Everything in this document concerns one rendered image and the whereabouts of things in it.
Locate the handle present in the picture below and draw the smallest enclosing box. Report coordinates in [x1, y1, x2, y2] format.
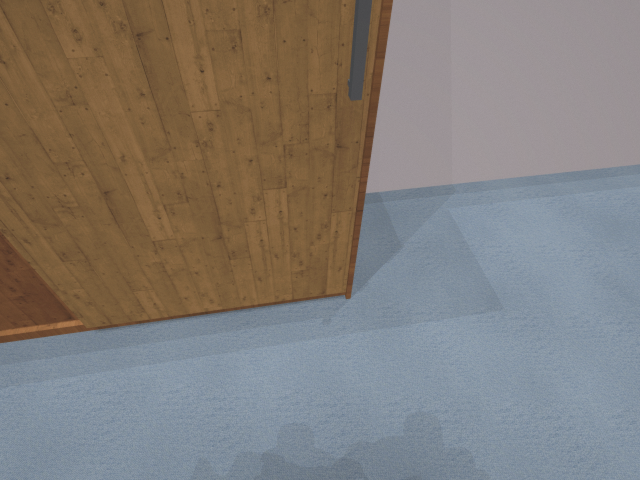
[348, 0, 372, 101]

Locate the wardrobe door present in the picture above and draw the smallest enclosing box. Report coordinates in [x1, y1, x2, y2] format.
[0, 0, 382, 328]
[0, 232, 78, 330]

